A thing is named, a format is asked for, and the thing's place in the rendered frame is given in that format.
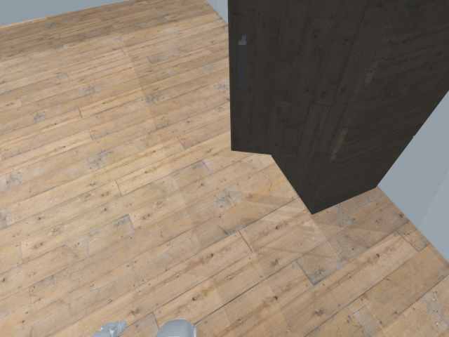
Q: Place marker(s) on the cupboard door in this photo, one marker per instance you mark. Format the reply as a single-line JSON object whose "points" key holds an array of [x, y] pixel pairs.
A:
{"points": [[306, 61]]}

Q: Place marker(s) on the handle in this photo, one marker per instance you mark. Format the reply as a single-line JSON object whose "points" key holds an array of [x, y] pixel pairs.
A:
{"points": [[242, 61]]}

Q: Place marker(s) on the robot left hand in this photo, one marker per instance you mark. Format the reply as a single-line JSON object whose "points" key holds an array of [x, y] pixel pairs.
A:
{"points": [[111, 329]]}

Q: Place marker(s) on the robot left thigh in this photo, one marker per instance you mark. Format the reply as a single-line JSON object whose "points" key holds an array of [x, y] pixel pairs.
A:
{"points": [[177, 328]]}

